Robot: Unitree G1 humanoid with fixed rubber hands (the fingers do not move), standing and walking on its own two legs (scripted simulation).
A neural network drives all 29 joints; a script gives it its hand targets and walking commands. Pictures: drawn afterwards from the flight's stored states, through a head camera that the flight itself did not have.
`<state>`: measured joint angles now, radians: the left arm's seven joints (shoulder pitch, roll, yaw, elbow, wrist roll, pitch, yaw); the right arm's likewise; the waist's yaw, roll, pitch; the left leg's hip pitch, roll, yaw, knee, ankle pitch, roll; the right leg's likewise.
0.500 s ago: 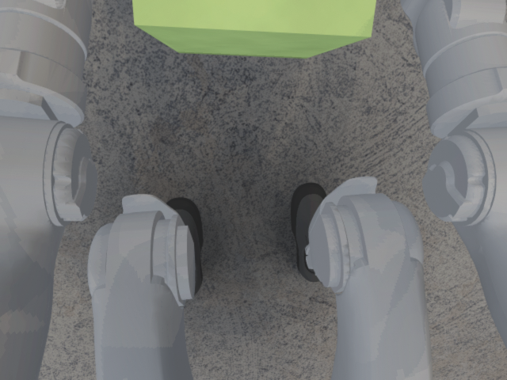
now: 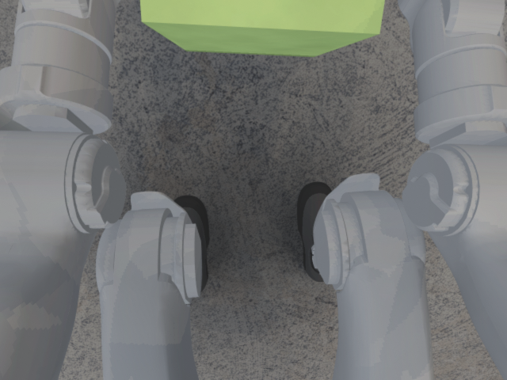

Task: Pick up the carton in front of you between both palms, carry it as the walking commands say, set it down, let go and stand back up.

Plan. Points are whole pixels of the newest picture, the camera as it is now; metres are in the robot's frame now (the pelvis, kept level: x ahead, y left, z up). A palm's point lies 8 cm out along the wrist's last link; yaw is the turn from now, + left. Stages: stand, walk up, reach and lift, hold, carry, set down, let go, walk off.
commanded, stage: reach and lift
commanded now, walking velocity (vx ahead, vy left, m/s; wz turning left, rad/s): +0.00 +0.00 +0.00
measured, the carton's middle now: out of the picture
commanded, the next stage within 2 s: none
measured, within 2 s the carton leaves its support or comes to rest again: leaves its support in 0.10 s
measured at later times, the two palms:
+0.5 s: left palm out of the picture +0.52 +0.13 +0.03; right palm out of the picture +0.50 -0.17 +0.03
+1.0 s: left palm out of the picture +0.48 +0.13 +0.16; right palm out of the picture +0.47 -0.16 +0.17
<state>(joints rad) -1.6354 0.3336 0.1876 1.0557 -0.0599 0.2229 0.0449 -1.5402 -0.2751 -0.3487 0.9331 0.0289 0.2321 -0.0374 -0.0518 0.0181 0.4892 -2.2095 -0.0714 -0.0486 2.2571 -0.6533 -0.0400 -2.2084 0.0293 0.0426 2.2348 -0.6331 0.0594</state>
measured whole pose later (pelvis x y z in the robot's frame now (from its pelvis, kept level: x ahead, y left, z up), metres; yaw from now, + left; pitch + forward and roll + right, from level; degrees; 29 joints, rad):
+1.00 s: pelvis +0.01 +0.00 +0.21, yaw +0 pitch +40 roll +0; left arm -0.93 -0.03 0.44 0.67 0.23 0.41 0.04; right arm -0.89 0.05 -0.48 0.62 -0.23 0.41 -0.04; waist -0.03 0.01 -0.22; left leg -1.71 -0.11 -0.11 1.50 -0.49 -0.06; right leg -1.71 0.09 0.11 1.49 -0.48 0.07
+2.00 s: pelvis +0.08 -0.01 +0.41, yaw +0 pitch -2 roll +0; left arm -0.27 -0.15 0.27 0.40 0.28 0.60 0.00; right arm -0.28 0.15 -0.27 0.40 -0.28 0.59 0.00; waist 0.00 0.00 -0.07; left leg -0.19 -0.04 -0.15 0.45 -0.23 -0.02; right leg -0.20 0.04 0.14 0.45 -0.22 0.02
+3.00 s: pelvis +0.09 -0.01 +0.42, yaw +0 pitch -5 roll +0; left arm -0.24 -0.15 0.21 0.24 0.26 0.71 0.00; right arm -0.24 0.15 -0.21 0.24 -0.26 0.71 0.00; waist 0.00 0.00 -0.01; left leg -0.07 -0.03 -0.14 0.36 -0.20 -0.02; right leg -0.08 0.03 0.14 0.36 -0.19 0.02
